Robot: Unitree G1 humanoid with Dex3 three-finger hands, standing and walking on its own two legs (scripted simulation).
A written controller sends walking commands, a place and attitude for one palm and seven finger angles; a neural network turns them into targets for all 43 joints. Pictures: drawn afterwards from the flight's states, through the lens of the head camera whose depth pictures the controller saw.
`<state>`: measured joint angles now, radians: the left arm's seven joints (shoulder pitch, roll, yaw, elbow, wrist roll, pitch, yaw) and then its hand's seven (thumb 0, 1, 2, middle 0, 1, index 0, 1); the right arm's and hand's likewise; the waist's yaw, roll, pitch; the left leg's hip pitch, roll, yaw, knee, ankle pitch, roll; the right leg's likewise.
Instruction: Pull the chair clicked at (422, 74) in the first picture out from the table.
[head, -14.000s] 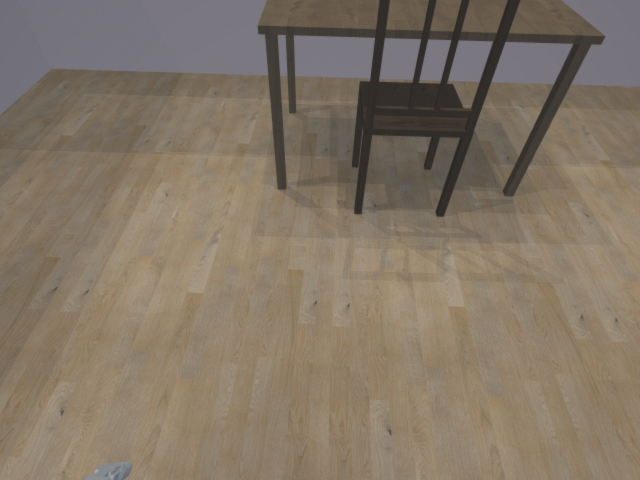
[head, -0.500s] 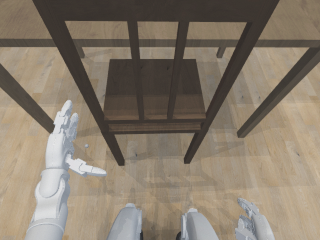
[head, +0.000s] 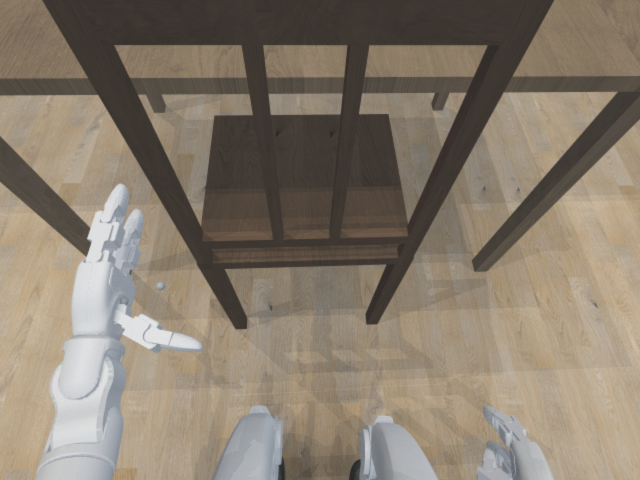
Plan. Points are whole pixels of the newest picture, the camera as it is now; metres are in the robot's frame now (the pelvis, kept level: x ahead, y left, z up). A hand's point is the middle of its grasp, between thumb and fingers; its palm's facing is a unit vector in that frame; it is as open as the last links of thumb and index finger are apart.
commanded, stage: aim the fingers beside a spindle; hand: left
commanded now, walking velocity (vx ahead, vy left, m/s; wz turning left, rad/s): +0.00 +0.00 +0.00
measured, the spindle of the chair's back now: (269, 167) +0.49 +0.08 +0.05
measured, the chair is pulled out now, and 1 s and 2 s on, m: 0.00 0.00 -0.05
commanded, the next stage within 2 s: push the fingers through the gap in 0.44 s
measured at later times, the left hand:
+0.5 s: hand (172, 305) +0.32 +0.19 -0.01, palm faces +0.03 -1.00 -0.01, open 17.0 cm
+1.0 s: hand (175, 261) +0.37 +0.19 +0.02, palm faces +0.07 -1.00 -0.05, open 16.8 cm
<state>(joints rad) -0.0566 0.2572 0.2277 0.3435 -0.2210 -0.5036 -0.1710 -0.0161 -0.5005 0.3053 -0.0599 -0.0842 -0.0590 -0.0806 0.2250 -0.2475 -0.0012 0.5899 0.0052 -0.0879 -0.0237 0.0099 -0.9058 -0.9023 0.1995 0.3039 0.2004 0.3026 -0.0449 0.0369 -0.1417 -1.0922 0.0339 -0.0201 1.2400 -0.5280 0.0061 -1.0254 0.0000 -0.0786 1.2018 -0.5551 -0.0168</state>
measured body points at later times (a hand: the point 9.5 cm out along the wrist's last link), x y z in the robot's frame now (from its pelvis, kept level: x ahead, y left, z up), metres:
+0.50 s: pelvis -0.01 +0.00 -0.01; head +0.11 +0.01 +0.43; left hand +0.31 +0.25 +0.00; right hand +0.15 -0.24 -0.11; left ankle +0.03 +0.11 -0.63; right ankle +0.01 -0.11 -0.63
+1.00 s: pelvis -0.01 +0.01 +0.00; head +0.11 +0.02 +0.43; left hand +0.36 +0.24 +0.02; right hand +0.12 -0.25 -0.12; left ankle +0.03 +0.11 -0.63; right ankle +0.01 -0.11 -0.63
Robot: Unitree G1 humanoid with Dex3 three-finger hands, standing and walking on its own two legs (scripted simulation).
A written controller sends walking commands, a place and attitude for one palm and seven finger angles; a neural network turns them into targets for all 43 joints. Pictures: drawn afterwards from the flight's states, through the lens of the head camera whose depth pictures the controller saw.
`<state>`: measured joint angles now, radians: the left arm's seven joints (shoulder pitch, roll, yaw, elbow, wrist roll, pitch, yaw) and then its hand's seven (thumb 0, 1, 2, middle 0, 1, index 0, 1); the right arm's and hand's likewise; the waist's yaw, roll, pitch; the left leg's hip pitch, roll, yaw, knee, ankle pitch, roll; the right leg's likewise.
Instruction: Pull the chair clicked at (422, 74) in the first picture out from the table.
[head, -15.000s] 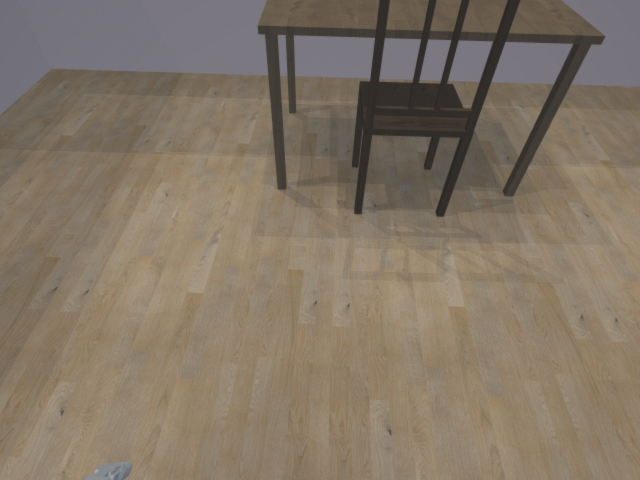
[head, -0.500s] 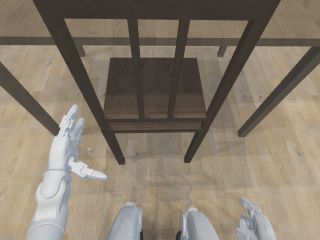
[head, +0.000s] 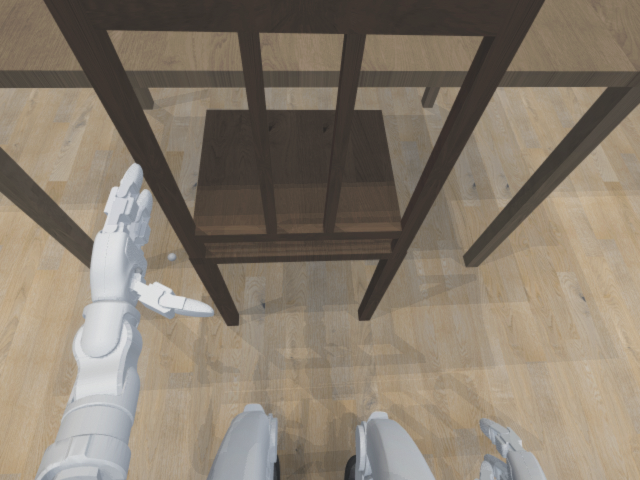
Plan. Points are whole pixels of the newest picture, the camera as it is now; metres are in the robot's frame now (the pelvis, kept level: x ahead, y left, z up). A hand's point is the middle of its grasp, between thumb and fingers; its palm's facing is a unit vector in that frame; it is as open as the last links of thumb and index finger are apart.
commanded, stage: push the fingers through the gap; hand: left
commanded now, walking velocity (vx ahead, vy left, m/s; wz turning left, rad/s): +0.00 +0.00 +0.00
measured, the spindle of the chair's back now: (263, 159) +0.50 +0.08 +0.05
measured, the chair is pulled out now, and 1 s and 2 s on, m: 0.00 -0.05 -0.05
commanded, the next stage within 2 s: hook a spindle and tug to test in 1.14 s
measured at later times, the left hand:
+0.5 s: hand (164, 226) +0.42 +0.21 +0.02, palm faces +0.09 -1.00 -0.04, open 16.9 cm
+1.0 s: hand (165, 202) +0.45 +0.21 +0.02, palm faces +0.09 -1.00 -0.03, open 17.1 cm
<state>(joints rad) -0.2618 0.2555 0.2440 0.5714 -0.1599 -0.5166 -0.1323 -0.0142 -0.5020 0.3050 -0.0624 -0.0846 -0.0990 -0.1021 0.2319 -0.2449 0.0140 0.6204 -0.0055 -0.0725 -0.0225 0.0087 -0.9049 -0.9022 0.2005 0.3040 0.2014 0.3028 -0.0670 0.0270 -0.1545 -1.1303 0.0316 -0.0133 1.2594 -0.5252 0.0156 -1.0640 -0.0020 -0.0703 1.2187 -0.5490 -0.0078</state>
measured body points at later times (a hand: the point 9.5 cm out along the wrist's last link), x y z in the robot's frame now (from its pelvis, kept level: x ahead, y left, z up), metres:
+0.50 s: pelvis -0.02 +0.00 -0.01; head +0.11 +0.03 +0.42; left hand +0.41 +0.26 +0.02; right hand +0.08 -0.26 -0.13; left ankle +0.03 +0.11 -0.63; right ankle +0.02 -0.12 -0.63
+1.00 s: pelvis -0.02 +0.01 -0.01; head +0.13 +0.04 +0.41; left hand +0.44 +0.26 +0.02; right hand +0.04 -0.25 -0.13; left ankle +0.03 +0.11 -0.63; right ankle +0.02 -0.12 -0.63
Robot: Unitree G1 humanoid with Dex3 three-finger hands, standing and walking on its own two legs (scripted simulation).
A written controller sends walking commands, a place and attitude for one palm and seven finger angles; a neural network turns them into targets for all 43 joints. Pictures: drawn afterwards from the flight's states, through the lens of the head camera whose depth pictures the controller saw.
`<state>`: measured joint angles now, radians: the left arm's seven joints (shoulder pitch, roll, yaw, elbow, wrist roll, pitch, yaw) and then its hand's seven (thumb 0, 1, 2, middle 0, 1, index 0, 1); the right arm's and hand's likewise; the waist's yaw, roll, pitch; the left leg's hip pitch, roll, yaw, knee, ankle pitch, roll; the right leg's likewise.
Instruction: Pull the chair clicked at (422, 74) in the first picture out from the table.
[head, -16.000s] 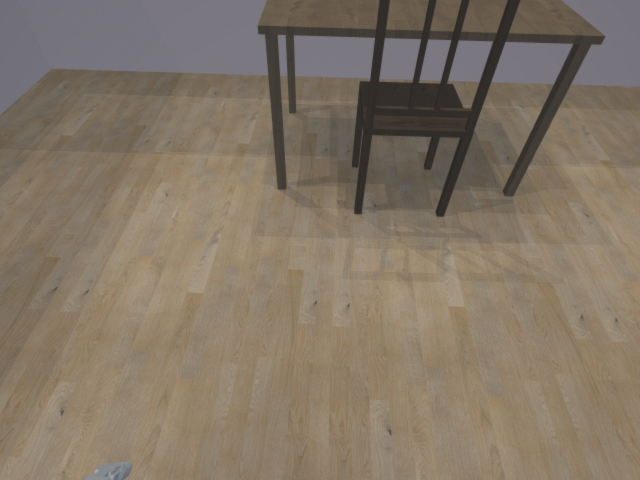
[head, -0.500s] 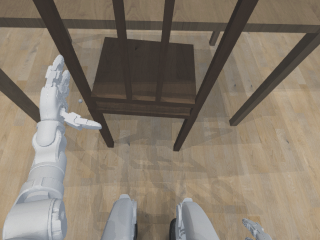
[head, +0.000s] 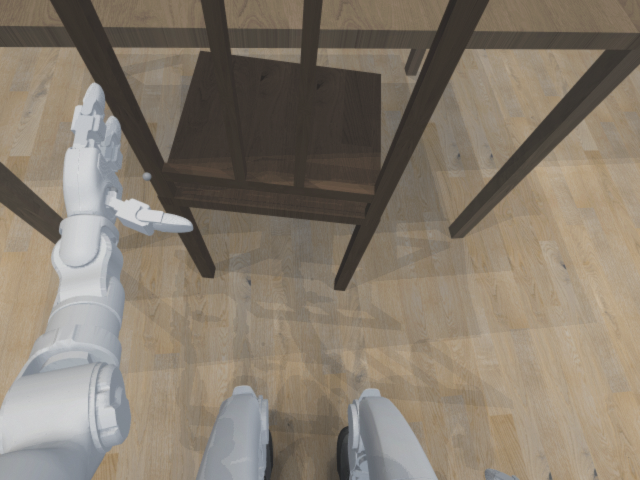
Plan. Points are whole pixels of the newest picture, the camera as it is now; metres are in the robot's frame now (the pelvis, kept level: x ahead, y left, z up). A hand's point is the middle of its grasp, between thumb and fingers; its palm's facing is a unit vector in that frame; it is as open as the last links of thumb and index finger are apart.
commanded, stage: push the fingers through the gap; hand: left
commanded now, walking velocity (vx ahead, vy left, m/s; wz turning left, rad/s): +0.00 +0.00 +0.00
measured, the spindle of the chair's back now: (227, 93) +0.57 +0.11 +0.07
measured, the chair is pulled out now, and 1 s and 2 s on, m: -0.05 -0.05 -0.05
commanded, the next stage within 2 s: hook a spindle and tug to test in 0.14 s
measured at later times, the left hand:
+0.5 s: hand (153, 177) +0.47 +0.20 +0.03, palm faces +0.13 -0.99 -0.03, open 16.7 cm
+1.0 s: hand (165, 179) +0.46 +0.18 +0.03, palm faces +0.10 -0.99 -0.05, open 7.5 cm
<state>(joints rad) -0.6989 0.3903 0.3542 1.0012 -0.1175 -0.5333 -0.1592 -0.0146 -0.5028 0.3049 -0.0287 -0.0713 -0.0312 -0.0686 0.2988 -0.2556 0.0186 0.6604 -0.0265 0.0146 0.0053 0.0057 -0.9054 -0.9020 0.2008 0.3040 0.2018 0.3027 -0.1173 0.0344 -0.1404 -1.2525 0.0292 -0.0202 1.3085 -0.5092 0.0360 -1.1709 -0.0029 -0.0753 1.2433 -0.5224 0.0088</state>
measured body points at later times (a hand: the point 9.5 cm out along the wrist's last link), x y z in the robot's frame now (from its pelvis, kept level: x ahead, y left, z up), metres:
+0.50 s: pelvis +0.02 +0.00 +0.01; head +0.17 +0.02 +0.43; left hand +0.45 +0.25 +0.03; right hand +0.10 -0.26 -0.11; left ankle +0.05 +0.09 -0.61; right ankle +0.03 -0.13 -0.61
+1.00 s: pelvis +0.02 -0.01 +0.01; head +0.16 +0.00 +0.43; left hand +0.45 +0.24 +0.03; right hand +0.09 -0.27 -0.11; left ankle +0.05 +0.09 -0.61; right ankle +0.03 -0.13 -0.61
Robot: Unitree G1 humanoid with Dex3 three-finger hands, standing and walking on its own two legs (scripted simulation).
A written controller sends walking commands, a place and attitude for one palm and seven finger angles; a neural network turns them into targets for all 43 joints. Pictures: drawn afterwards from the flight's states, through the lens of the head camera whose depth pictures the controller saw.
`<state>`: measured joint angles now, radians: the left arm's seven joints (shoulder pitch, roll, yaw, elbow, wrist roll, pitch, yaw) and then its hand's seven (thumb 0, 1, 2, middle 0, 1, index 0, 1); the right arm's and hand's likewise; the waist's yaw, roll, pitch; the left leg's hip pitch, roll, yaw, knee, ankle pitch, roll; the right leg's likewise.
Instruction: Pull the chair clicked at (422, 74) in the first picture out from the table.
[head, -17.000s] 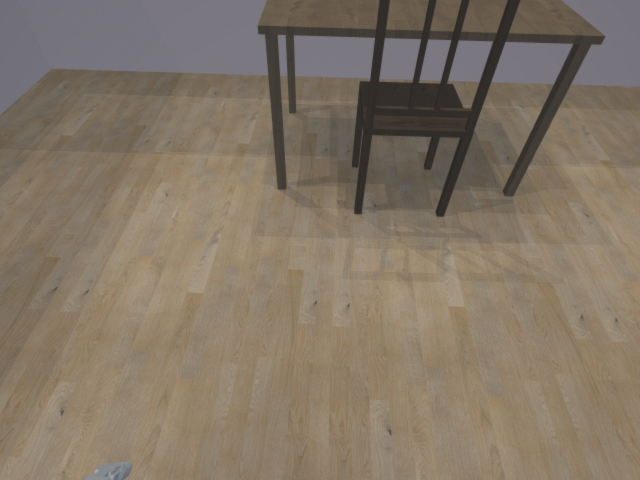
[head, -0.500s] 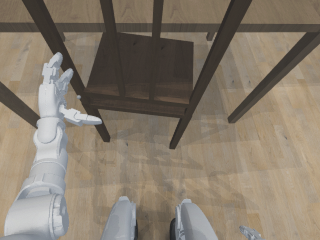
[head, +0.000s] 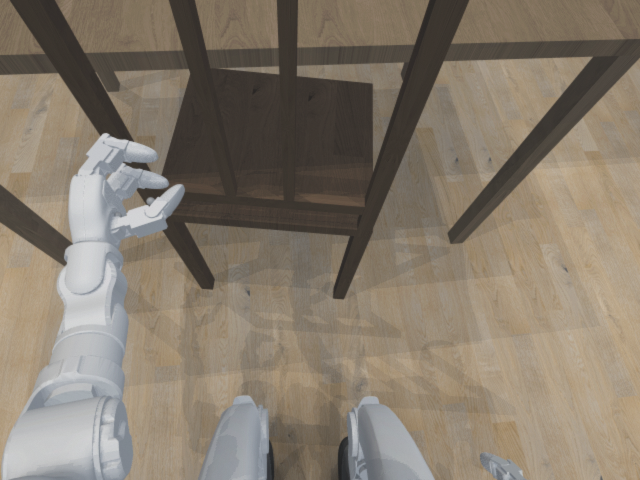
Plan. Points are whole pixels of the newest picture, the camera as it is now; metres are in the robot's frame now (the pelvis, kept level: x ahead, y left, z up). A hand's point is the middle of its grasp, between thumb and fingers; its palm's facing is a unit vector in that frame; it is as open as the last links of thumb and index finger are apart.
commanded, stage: hook a spindle and tug to test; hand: left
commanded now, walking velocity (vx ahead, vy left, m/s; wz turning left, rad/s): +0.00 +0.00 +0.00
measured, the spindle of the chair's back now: (211, 113) +0.55 +0.13 +0.06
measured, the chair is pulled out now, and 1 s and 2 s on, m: -0.05 -0.05 -0.05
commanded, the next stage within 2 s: open the thumb and straighten the fingers in 0.74 s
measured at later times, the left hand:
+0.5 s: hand (151, 217) +0.43 +0.19 +0.02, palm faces +0.09 -1.00 -0.03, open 4.4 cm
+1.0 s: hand (151, 220) +0.42 +0.20 +0.01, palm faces +0.09 -0.99 -0.08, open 5.3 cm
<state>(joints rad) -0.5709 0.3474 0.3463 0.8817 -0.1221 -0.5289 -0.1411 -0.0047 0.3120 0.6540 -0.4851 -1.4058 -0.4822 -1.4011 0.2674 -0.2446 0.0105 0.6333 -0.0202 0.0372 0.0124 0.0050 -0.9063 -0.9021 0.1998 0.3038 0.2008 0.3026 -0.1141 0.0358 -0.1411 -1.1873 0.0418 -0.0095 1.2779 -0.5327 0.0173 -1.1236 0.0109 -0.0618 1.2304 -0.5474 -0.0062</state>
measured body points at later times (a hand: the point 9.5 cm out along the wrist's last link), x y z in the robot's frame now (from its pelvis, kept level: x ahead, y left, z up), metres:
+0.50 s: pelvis +0.00 +0.01 +0.00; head +0.13 +0.03 +0.43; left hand +0.41 +0.25 +0.02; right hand +0.08 -0.25 -0.12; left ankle +0.03 +0.11 -0.62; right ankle +0.02 -0.12 -0.62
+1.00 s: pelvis +0.00 +0.01 +0.00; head +0.14 +0.02 +0.43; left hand +0.41 +0.25 +0.02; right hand +0.10 -0.25 -0.12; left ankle +0.03 +0.11 -0.62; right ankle +0.02 -0.12 -0.62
